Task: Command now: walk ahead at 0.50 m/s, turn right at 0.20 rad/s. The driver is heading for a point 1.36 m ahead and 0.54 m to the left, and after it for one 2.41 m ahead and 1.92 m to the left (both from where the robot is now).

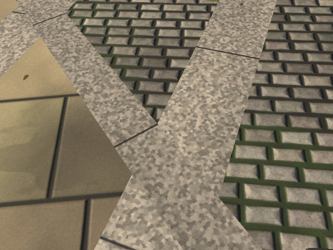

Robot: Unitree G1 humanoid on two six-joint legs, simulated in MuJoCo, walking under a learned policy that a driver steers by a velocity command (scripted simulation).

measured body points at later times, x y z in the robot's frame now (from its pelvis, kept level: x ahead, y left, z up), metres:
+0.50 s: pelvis +0.30 +0.08 +0.00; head +0.33 +0.10 +0.45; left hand +0.43 +0.37 -0.10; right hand +0.41 -0.18 -0.12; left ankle +0.29 +0.15 -0.75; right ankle +0.44 -0.08 -0.68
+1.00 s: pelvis +0.58 +0.11 +0.00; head +0.61 +0.12 +0.44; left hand +0.50 +0.39 -0.12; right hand +0.86 -0.06 -0.10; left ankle +0.58 +0.28 -0.67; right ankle +0.61 +0.00 -0.75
